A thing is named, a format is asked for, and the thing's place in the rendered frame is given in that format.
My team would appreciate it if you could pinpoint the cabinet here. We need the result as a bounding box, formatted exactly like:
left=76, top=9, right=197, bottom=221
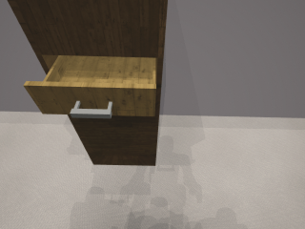
left=7, top=0, right=168, bottom=166

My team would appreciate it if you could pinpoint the handle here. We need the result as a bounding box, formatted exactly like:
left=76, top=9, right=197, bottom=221
left=70, top=101, right=112, bottom=119

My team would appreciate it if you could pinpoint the drawer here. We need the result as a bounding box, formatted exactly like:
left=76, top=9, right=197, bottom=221
left=23, top=55, right=156, bottom=116

